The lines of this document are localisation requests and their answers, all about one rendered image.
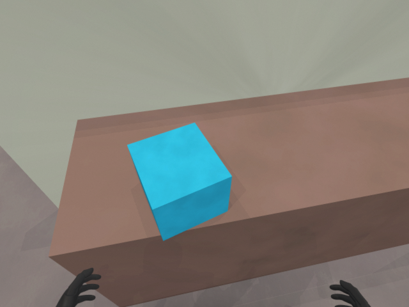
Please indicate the left robot hand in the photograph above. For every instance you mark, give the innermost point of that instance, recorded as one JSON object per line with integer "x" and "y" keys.
{"x": 70, "y": 297}

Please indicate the carton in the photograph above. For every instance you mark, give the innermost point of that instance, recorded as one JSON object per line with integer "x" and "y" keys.
{"x": 184, "y": 180}

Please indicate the right robot hand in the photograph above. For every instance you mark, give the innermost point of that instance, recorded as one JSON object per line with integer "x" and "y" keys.
{"x": 355, "y": 298}

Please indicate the pedestal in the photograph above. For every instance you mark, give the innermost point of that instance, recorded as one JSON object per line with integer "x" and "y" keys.
{"x": 317, "y": 176}

